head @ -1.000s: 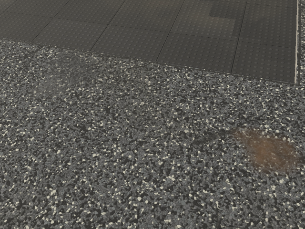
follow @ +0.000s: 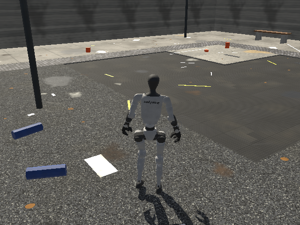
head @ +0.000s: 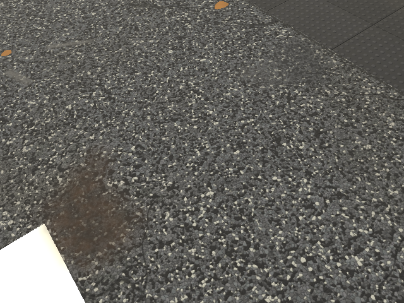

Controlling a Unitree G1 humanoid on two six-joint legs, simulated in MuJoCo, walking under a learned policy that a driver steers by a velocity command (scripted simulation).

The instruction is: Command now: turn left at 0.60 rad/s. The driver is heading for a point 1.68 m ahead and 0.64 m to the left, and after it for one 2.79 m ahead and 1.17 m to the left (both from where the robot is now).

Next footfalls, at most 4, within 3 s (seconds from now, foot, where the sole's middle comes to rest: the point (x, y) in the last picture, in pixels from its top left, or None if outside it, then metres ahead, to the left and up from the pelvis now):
0.32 left None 0.00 0.12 -0.78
0.88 right None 0.10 -0.04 -0.78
1.26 left None -0.04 0.10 -0.78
1.66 right None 0.33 0.07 -0.78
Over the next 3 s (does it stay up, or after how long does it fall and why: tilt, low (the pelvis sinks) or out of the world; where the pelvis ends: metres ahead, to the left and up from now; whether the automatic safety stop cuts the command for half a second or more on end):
stays up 0.79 0.43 0.00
